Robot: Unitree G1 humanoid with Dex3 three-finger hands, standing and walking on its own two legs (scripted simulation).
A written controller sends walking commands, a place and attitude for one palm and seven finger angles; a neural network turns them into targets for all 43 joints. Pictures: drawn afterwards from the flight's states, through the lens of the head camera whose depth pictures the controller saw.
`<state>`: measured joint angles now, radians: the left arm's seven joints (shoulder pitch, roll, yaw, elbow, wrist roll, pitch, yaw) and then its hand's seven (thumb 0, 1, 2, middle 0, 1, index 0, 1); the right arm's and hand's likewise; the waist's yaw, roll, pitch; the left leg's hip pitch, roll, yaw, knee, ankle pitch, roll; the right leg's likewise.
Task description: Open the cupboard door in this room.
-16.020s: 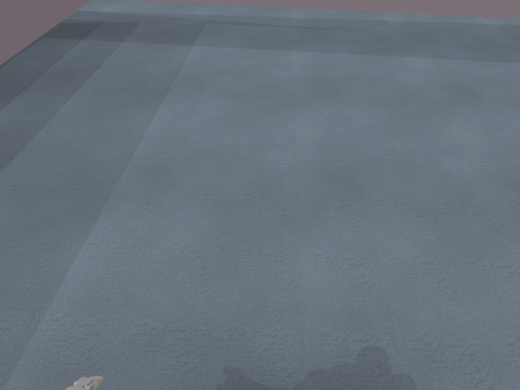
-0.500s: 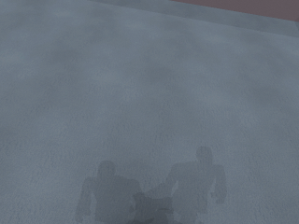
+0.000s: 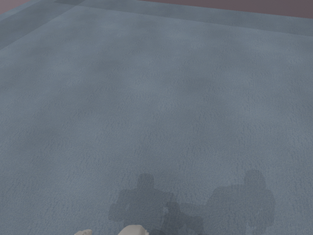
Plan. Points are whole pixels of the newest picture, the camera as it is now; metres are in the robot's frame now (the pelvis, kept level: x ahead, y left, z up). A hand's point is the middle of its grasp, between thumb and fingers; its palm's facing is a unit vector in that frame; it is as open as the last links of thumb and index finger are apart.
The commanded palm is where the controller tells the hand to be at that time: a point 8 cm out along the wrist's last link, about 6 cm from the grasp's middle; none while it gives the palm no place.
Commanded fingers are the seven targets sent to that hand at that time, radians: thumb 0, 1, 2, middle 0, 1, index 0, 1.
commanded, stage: turn or walk to find it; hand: left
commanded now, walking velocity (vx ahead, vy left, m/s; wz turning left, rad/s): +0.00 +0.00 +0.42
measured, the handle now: out of the picture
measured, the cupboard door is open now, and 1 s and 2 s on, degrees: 0 0 0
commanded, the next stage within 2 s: none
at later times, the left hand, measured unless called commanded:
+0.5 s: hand out of the picture -0.02 +0.26 -0.17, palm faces +0.26 -0.93 -0.25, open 7.4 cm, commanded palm none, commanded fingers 0.00 0.90 0.90 -0.20 -0.30 -0.20 -0.30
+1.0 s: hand out of the picture -0.06 +0.19 -0.16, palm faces +0.43 -0.87 -0.25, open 7.4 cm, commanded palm none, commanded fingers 0.00 0.90 0.90 -0.20 -0.30 -0.20 -0.30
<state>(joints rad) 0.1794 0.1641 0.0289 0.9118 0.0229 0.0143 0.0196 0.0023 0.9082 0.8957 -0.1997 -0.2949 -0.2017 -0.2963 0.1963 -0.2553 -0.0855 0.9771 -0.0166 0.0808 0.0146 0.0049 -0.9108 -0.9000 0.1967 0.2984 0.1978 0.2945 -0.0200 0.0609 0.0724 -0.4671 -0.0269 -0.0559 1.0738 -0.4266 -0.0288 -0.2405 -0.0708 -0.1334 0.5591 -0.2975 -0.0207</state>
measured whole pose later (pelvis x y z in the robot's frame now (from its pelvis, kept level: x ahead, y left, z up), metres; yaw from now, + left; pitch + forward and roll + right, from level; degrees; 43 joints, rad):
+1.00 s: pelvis -0.02 +0.00 +0.00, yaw +26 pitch +0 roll +1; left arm 0.22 0.17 0.03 0.94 0.03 0.01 0.02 0.00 0.91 0.90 -0.20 -0.30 -0.20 -0.30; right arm 0.19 -0.25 -0.07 1.00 -0.01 0.08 0.02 0.00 -0.91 -0.90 0.19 0.30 0.20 0.29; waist -0.01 0.02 0.09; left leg -0.41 0.03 -0.01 0.98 -0.44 -0.06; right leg -0.21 -0.11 -0.19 0.52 -0.30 -0.01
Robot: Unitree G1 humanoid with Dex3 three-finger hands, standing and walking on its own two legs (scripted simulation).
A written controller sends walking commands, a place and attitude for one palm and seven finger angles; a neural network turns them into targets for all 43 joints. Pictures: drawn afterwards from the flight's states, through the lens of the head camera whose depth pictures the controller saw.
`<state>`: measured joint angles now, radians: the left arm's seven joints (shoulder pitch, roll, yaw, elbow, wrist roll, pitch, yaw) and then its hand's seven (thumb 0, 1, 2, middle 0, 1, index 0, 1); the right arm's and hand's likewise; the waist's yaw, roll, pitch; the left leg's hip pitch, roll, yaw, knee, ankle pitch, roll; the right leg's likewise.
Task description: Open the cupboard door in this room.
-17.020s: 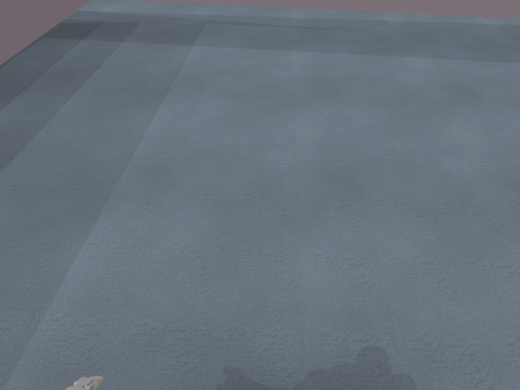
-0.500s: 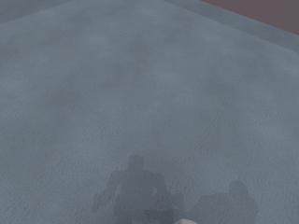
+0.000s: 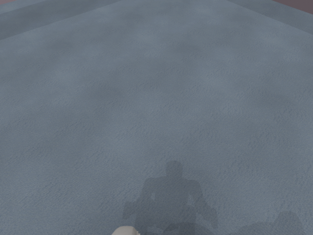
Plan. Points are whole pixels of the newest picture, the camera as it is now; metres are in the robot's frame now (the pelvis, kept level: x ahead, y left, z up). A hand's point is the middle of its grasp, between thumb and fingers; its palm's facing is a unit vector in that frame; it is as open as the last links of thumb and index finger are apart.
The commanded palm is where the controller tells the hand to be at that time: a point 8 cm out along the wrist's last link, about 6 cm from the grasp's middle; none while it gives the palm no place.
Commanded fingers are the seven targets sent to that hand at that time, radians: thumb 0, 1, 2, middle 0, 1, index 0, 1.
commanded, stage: turn or walk to find it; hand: left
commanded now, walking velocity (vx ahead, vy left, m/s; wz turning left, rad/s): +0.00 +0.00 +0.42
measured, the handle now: out of the picture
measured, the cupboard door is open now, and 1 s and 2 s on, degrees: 0 0 0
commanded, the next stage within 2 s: none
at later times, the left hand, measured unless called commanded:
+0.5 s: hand out of the picture +0.06 +0.25 -0.16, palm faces +0.20 -0.94 -0.26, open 7.4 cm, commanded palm none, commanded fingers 0.00 0.90 0.90 -0.20 -0.30 -0.20 -0.30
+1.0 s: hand out of the picture -0.06 +0.20 -0.17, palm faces +0.43 -0.87 -0.25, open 7.3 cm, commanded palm none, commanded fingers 0.00 0.90 0.90 -0.20 -0.30 -0.20 -0.30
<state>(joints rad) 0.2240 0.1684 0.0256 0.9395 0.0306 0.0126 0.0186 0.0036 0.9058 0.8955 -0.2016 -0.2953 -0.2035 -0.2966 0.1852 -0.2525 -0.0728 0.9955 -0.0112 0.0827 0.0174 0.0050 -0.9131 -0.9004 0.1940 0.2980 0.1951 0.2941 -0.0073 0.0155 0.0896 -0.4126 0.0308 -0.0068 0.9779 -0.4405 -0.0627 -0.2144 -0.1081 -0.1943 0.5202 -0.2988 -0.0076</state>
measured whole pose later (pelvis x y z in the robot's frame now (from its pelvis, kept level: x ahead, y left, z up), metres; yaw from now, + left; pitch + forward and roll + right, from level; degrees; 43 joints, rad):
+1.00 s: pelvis -0.01 +0.00 -0.01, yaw +25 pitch +0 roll +1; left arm 0.24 0.20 0.04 0.97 0.03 0.02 0.02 0.00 0.91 0.90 -0.20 -0.30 -0.20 -0.30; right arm 0.16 -0.24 -0.06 0.99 0.00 0.07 0.01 0.01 -0.91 -0.90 0.19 0.30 0.19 0.29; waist 0.02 -0.01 0.10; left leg -0.31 0.04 0.04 0.74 -0.43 -0.05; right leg -0.23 -0.14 -0.25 0.57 -0.32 0.00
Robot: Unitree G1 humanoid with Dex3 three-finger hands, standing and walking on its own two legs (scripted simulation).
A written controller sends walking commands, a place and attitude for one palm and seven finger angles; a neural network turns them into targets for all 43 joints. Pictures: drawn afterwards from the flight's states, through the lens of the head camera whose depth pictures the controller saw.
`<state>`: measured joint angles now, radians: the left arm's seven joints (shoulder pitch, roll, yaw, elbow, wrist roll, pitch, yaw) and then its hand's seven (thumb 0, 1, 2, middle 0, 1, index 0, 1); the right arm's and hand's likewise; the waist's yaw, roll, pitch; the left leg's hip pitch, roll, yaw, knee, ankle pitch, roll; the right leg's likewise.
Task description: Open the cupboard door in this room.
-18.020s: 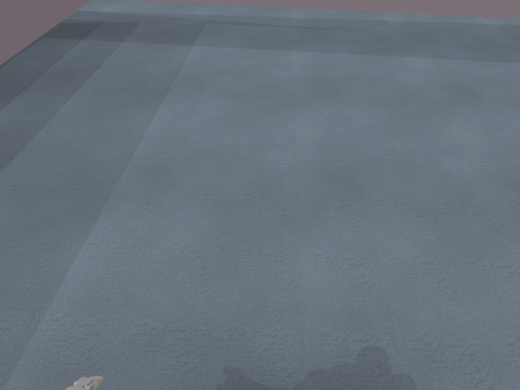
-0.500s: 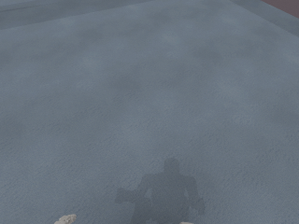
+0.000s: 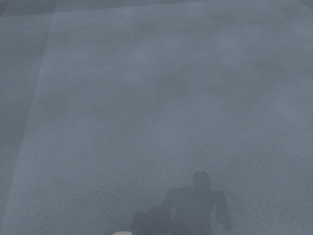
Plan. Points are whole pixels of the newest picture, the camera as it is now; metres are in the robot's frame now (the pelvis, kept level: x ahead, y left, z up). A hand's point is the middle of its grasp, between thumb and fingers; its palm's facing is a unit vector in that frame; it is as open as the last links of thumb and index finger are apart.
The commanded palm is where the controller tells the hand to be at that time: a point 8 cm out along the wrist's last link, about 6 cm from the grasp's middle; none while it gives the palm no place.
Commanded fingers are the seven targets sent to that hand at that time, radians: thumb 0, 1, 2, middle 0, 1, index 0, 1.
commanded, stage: turn or walk to find it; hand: left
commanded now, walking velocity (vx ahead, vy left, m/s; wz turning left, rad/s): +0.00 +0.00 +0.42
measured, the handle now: out of the picture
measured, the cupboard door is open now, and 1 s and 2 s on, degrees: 0 0 0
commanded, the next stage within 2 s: stand and wait in 1.28 s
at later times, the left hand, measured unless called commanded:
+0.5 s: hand out of the picture +0.07 +0.22 -0.15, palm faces +0.19 -0.95 -0.26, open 7.4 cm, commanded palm none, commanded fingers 0.00 0.90 0.90 -0.20 -0.30 -0.20 -0.30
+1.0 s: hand out of the picture -0.11 +0.20 -0.18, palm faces +0.46 -0.85 -0.24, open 7.4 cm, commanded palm none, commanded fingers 0.00 0.90 0.90 -0.20 -0.30 -0.20 -0.30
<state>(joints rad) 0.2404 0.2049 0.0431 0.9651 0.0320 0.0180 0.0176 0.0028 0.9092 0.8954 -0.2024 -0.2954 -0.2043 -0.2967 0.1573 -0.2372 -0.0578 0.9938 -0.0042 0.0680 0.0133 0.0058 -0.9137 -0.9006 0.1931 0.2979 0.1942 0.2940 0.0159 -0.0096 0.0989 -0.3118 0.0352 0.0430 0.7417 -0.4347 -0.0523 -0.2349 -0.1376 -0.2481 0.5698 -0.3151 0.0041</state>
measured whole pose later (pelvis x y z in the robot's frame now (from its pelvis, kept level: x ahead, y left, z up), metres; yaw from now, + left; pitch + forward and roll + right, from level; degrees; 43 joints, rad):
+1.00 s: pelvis -0.04 +0.00 -0.01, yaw +25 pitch -1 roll +1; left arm 0.25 0.24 0.06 0.98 0.02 0.04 0.02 0.00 0.91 0.90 -0.20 -0.30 -0.20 -0.30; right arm 0.15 -0.23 -0.06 0.97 -0.01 0.04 0.01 0.01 -0.91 -0.90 0.19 0.30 0.19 0.29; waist 0.02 -0.04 0.09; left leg -0.24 0.02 0.06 0.58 -0.32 0.00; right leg -0.31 -0.17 -0.23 0.70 -0.39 0.04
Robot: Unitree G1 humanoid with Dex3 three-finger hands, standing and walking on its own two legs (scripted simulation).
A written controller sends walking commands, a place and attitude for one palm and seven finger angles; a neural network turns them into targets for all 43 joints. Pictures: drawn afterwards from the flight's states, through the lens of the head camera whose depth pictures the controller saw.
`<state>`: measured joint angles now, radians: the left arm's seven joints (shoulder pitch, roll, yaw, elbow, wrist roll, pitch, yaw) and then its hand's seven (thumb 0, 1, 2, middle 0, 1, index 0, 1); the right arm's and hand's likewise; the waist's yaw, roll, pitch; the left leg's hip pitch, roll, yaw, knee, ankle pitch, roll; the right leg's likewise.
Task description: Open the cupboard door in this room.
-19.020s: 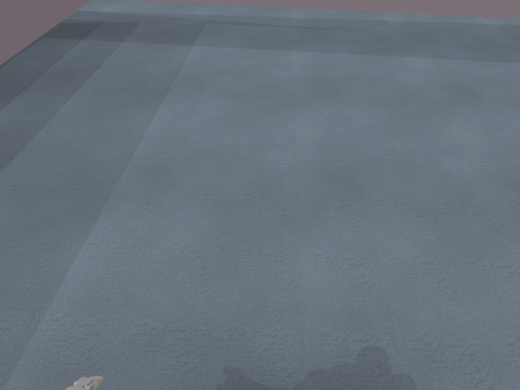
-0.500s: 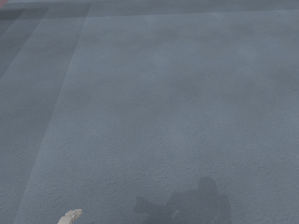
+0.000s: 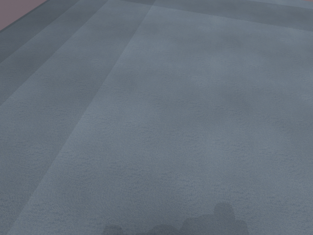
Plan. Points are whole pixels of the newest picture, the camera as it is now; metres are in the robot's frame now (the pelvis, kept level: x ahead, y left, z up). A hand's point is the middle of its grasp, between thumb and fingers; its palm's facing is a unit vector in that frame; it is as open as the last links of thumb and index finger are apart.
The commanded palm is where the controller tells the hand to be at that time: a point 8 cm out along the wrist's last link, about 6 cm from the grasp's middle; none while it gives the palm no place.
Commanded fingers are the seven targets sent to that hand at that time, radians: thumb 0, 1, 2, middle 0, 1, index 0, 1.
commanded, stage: turn or walk to find it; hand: left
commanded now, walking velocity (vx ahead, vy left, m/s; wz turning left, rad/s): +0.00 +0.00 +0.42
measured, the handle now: out of the picture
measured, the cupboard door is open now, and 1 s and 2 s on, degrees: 0 0 0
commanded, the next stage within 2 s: stand and wait in 0.28 s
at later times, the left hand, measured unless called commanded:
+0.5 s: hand out of the picture +0.03 +0.18 -0.14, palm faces +0.22 -0.94 -0.28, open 7.4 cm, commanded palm none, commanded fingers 0.00 0.90 0.90 -0.20 -0.30 -0.20 -0.30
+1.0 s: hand out of the picture -0.07 +0.23 -0.16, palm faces +0.47 -0.84 -0.27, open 7.4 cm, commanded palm none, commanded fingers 0.00 0.90 0.90 -0.20 -0.30 -0.20 -0.30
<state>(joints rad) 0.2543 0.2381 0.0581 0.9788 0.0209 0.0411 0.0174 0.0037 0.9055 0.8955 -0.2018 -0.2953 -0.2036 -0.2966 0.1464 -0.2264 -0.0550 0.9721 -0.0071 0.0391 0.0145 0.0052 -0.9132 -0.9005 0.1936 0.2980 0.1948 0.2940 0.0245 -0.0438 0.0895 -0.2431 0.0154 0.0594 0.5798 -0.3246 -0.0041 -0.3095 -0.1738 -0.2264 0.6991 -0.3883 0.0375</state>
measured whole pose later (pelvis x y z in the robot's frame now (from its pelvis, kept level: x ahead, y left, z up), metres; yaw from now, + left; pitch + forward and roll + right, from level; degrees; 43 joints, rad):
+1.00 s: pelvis -0.03 +0.00 +0.01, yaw +27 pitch +1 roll +0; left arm 0.18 0.27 0.07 0.96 0.01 0.07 0.01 0.01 0.91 0.90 -0.20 -0.29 -0.20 -0.30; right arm 0.16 -0.20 -0.04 0.95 -0.02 0.02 0.00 0.00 -0.91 -0.90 0.20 0.30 0.20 0.29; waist 0.01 -0.02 0.08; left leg -0.25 0.01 0.00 0.50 -0.27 0.01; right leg -0.46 -0.09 -0.06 1.06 -0.45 0.08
